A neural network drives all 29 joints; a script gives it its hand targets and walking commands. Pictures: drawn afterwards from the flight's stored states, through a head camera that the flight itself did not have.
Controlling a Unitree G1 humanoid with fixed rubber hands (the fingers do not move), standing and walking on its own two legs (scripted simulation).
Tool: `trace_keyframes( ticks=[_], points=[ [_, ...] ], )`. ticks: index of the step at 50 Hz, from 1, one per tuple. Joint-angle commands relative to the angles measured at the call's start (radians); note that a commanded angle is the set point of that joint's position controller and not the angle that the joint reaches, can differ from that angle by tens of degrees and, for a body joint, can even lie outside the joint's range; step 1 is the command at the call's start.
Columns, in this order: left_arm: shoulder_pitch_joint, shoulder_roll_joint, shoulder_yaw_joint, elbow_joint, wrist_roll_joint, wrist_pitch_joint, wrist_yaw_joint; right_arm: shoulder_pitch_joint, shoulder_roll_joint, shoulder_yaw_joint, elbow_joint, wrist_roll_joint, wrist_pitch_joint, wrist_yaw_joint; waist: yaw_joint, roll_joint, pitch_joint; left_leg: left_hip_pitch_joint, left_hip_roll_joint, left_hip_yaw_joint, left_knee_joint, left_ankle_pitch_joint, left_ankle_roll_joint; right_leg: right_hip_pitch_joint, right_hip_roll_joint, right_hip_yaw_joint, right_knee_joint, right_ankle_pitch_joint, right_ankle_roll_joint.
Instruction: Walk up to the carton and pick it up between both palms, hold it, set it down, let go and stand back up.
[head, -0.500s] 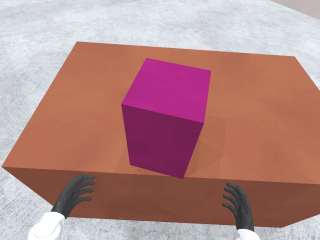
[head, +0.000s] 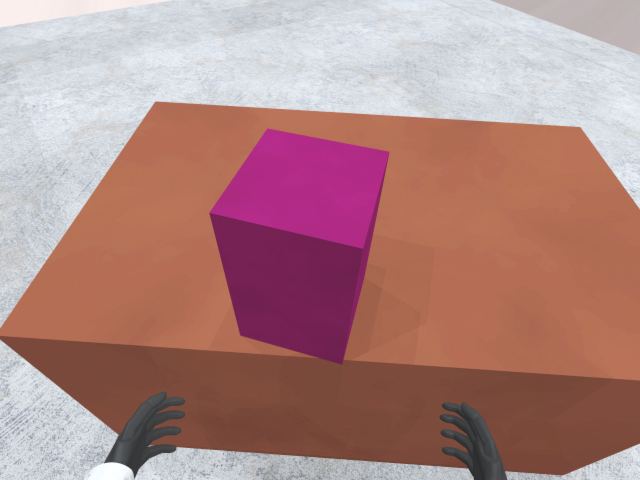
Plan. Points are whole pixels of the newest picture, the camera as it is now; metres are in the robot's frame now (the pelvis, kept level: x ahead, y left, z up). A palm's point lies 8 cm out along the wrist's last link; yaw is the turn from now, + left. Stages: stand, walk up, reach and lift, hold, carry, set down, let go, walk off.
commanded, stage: set down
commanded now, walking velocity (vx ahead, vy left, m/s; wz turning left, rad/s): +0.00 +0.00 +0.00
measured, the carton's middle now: (306, 253) +0.42 +0.04 +0.02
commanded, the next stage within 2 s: let go in 0.46 s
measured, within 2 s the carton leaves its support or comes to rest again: neither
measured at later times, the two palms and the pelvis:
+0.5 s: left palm (129, 469) +0.15 +0.24 -0.08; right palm out of the picture +0.15 -0.22 -0.08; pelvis +0.00 +0.01 +0.00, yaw -1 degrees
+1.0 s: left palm (135, 466) +0.16 +0.24 -0.08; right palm out of the picture +0.14 -0.22 -0.08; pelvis -0.01 +0.01 +0.00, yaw -1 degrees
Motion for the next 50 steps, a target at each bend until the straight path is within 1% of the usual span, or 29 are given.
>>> trace_keyframes(
  ticks=[1, 5, 7, 11, 15, 16, 19, 23, 25, 28, 30, 31, 35, 37, 39, 45, 46, 47, 48, 49, 50],
  points=[
    [-0.129, 0.143, 0.05, -0.081, 0.004, -0.005, 0.015, -0.087, -0.028, -0.016, -0.101, -0.018, 0.004, 0.007, -0.005, -0.011, -0.069, -0.068, -0.021, 0.039, -0.037, 0.079, 0.04, -0.01, -0.09, 0.09, -0.072, 0.021, 0.017],
    [-0.142, 0.127, 0.049, -0.061, 0.023, 0.025, 0.035, -0.106, -0.042, -0.027, -0.063, -0.026, 0.031, 0.021, -0.009, 0.024, -0.06, -0.088, -0.017, 0.041, -0.046, 0.047, 0.037, -0.027, -0.081, 0.079, -0.069, -0.053, 0.006],
    [-0.143, 0.121, 0.051, -0.061, 0.034, 0.038, 0.045, -0.113, -0.05, -0.031, -0.05, -0.026, 0.038, 0.028, -0.01, 0.042, -0.061, -0.098, -0.014, 0.042, -0.049, 0.053, 0.032, -0.016, -0.075, 0.074, -0.062, -0.049, 0.004],
    [-0.119, 0.09, 0.053, -0.055, 0.066, 0.067, 0.072, -0.128, -0.099, -0.046, 0.0, -0.031, 0.041, 0.059, -0.007, 0.07, -0.076, -0.078, -0.008, 0.039, -0.048, 0.125, 0.014, -0.01, -0.051, 0.053, -0.049, -0.003, -0.001],
    [-0.095, 0.058, 0.051, -0.07, 0.086, 0.093, 0.1, -0.136, -0.148, -0.064, 0.031, -0.042, 0.032, 0.094, -0.005, 0.065, -0.098, -0.039, -0.005, 0.033, -0.04, 0.213, -0.002, -0.019, -0.032, 0.033, -0.042, 0.061, -0.001],
    [-0.088, 0.05, 0.048, -0.081, 0.086, 0.096, 0.107, -0.135, -0.158, -0.071, 0.034, -0.047, 0.027, 0.102, -0.01, 0.054, -0.109, -0.025, -0.004, 0.031, -0.035, 0.239, -0.005, -0.02, -0.026, 0.029, -0.042, 0.085, 0.001],
    [-0.067, 0.028, 0.041, -0.114, 0.085, 0.095, 0.129, -0.137, -0.192, -0.081, 0.037, -0.05, 0.004, 0.126, -0.005, 0.03, -0.139, 0.013, -0.002, 0.021, -0.024, 0.309, -0.014, -0.025, -0.016, 0.02, -0.039, 0.153, 0.006],
    [-0.048, 0.013, 0.032, -0.121, 0.078, 0.089, 0.132, -0.118, -0.205, -0.079, 0.047, -0.046, -0.014, 0.135, -0.014, -0.015, -0.146, 0.03, -0.01, 0.014, -0.016, 0.335, -0.012, -0.009, -0.021, 0.03, -0.044, 0.253, 0.02],
    [-0.044, 0.01, 0.03, -0.12, 0.075, 0.086, 0.129, -0.111, -0.208, -0.073, 0.055, -0.038, -0.02, 0.134, -0.015, -0.025, -0.141, 0.025, -0.015, 0.011, -0.018, 0.327, -0.009, 0.003, -0.025, 0.037, -0.044, 0.288, 0.025],
    [-0.042, 0.008, 0.029, -0.119, 0.076, 0.084, 0.124, -0.104, -0.208, -0.066, 0.066, -0.028, -0.025, 0.133, -0.016, -0.026, -0.136, 0.022, -0.019, 0.009, -0.024, 0.309, -0.007, 0.013, -0.031, 0.047, -0.045, 0.297, 0.027],
    [-0.049, 0.008, 0.028, -0.127, 0.08, 0.086, 0.125, -0.102, -0.204, -0.064, 0.075, -0.022, -0.024, 0.135, -0.013, -0.008, -0.122, 0.018, -0.02, 0.009, -0.028, 0.294, -0.007, 0.008, -0.034, 0.05, -0.046, 0.273, 0.023],
    [-0.087, 0.035, 0.044, -0.13, 0.083, 0.078, 0.128, -0.125, -0.176, -0.053, 0.076, -0.017, -0.028, 0.132, -0.012, 0.008, -0.138, 0.049, -0.022, 0.009, -0.018, 0.274, -0.014, -0.024, -0.043, 0.047, -0.047, 0.255, 0.02],
    [-0.078, 0.016, 0.035, -0.124, 0.096, 0.082, 0.14, -0.131, -0.188, -0.059, 0.091, -0.016, -0.028, 0.14, -0.007, 0.063, -0.122, 0.057, -0.014, 0.008, -0.023, 0.272, -0.023, -0.051, -0.036, 0.042, -0.052, 0.191, 0.002],
    [-0.071, 0.011, 0.033, -0.121, 0.098, 0.088, 0.142, -0.132, -0.199, -0.065, 0.091, -0.018, -0.026, 0.141, -0.006, 0.071, -0.123, 0.06, -0.012, 0.008, -0.024, 0.282, -0.026, -0.053, -0.03, 0.038, -0.053, 0.18, -0.002],
    [-0.066, 0.009, 0.033, -0.116, 0.095, 0.094, 0.14, -0.131, -0.208, -0.071, 0.088, -0.022, -0.024, 0.14, -0.009, 0.058, -0.123, 0.063, -0.013, 0.008, -0.023, 0.286, -0.024, -0.053, -0.026, 0.035, -0.054, 0.184, 0.001],
    [-0.079, 0.017, 0.034, -0.103, 0.074, 0.106, 0.126, -0.132, -0.206, -0.079, 0.055, -0.045, -0.015, 0.127, -0.012, -0.019, -0.108, 0.043, -0.018, 0.018, -0.033, 0.23, -0.005, -0.051, -0.025, 0.038, -0.056, 0.188, 0.021],
    [-0.057, -0.026, 0.01, -0.111, 0.046, 0.102, 0.122, -0.112, -0.231, -0.104, -0.012, -0.038, -0.018, 0.127, 0.035, -0.05, -0.14, -0.028, -0.037, 0.029, 0.003, 0.213, -0.023, -0.019, -0.028, 0.044, -0.015, 0.156, 0.026],
    [-0.072, -0.013, 0.008, -0.108, 0.043, 0.104, 0.12, -0.108, -0.227, -0.1, -0.014, -0.041, -0.016, 0.125, 0.016, -0.039, -0.128, -0.032, -0.033, 0.031, -0.008, 0.175, -0.019, -0.031, -0.03, 0.047, -0.013, 0.143, 0.023],
    [0.069, 0.061, 0.069, 0.007, 0.1, 0.014, 0.129, -0.029, -0.25, -0.081, 0.107, -0.034, 0.089, 0.095, 0.023, 0.089, -0.17, -0.101, 0.069, -0.078, 0.022, 0.229, 0.033, -0.035, -0.129, 0.109, 0.029, 0.197, 0.017],
    [0.094, 0.079, 0.074, 0.028, 0.098, -0.01, 0.123, -0.023, -0.244, -0.078, 0.09, -0.033, 0.124, 0.09, 0.007, 0.06, -0.158, -0.108, 0.081, -0.096, 0.003, 0.18, 0.045, -0.015, -0.144, 0.123, 0.016, 0.177, 0.021],
    [0.082, 0.079, 0.076, 0.034, 0.094, -0.019, 0.119, -0.035, -0.242, -0.076, 0.075, -0.035, 0.137, 0.091, 0.002, 0.039, -0.148, -0.112, 0.084, -0.103, -0.003, 0.151, 0.049, -0.028, -0.147, 0.13, 0.016, 0.174, 0.023]
  ],
)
